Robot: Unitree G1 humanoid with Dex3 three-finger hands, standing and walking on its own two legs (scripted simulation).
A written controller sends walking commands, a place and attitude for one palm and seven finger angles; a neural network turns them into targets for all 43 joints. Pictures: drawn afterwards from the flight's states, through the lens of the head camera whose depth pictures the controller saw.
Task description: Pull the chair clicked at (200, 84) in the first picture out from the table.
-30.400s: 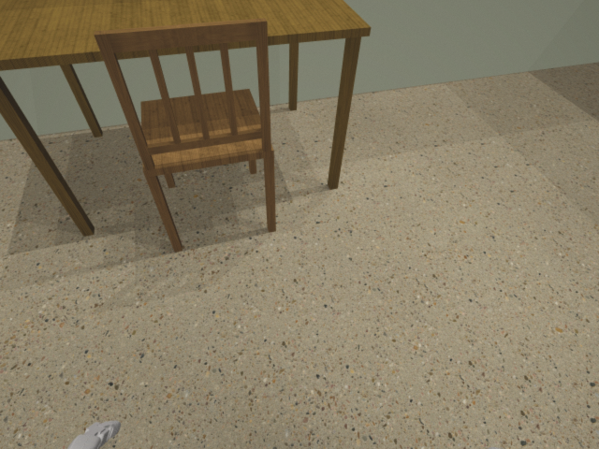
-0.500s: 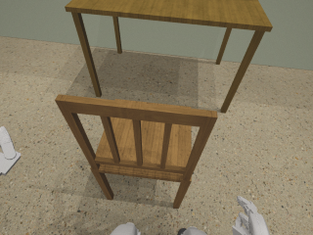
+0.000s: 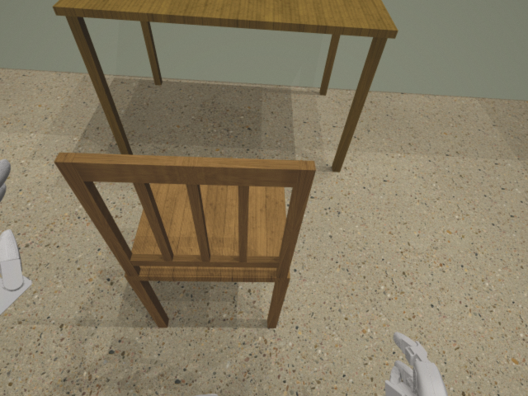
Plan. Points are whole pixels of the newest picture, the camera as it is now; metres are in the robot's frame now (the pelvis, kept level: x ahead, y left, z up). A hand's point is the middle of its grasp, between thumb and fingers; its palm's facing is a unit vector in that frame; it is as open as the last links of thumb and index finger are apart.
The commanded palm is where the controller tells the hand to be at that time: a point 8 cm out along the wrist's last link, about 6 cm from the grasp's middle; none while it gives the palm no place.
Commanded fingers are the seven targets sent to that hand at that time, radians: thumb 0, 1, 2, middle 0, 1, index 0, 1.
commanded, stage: stop stepping back and stand still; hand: left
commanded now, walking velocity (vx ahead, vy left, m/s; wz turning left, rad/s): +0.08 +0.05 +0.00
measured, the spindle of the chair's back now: (200, 225) +0.44 +0.16 -0.10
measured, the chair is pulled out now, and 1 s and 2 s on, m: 0.65 0.65 0.65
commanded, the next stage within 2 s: let the arm hang, fingers relaxed in 1.24 s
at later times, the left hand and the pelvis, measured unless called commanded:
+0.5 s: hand out of the picture +0.12 +0.27 +0.15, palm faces +0.48 -0.79 -0.37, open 7.4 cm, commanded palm +0.06 +0.30 +0.18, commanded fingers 0.00 0.90 0.90 -0.20 -0.30 -0.20 -0.30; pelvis -0.08 +0.00 +0.00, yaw +0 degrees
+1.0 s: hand out of the picture +0.09 +0.28 +0.15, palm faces +0.50 -0.80 -0.34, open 7.4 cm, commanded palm +0.02 +0.32 +0.18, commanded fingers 0.00 0.90 0.90 -0.20 -0.30 -0.20 -0.30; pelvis -0.10 +0.01 +0.00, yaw +3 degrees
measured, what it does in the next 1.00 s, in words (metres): walks backwards: left foot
